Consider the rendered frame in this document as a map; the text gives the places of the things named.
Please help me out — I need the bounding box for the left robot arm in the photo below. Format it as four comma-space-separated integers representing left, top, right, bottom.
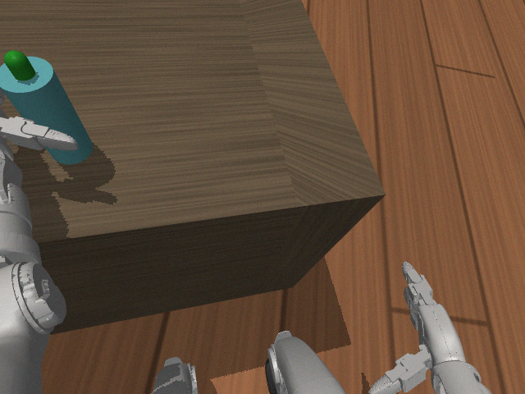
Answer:
0, 138, 66, 394

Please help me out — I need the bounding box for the bottle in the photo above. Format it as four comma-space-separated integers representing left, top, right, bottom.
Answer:
0, 51, 93, 165

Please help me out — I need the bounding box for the right robot hand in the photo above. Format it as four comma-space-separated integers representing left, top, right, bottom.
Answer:
368, 261, 467, 394

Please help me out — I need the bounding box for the right robot arm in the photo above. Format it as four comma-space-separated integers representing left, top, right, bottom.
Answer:
431, 360, 491, 394

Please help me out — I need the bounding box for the left robot hand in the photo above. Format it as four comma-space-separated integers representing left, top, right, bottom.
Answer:
0, 88, 79, 150

